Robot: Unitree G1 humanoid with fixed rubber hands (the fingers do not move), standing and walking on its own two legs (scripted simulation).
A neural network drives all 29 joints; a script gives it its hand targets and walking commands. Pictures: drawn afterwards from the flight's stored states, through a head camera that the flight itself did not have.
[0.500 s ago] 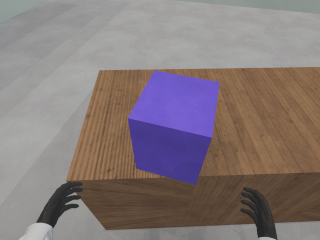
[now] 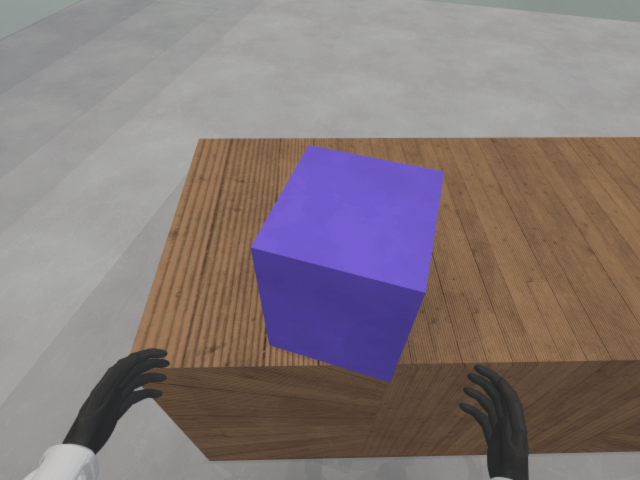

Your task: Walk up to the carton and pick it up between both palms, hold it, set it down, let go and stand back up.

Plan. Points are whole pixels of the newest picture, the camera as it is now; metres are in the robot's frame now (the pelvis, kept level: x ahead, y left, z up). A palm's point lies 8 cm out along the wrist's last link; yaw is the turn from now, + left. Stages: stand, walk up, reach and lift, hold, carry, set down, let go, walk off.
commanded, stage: reach and lift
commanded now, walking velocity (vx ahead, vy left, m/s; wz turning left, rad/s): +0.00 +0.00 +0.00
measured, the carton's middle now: (349, 265) +0.41 -0.02 +0.01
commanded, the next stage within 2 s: none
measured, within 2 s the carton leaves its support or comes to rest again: neither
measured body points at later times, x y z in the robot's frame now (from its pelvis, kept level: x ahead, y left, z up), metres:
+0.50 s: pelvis +0.01 +0.00 +0.00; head +0.01 +0.01 +0.45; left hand +0.28 +0.26 +0.05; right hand +0.21 -0.18 +0.02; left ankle +0.03 +0.11 -0.73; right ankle -0.02 -0.16 -0.73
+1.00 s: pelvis +0.00 +0.00 +0.00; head -0.01 +0.02 +0.45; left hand +0.34 +0.24 +0.11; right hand +0.27 -0.17 +0.08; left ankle +0.03 +0.11 -0.73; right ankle -0.02 -0.16 -0.73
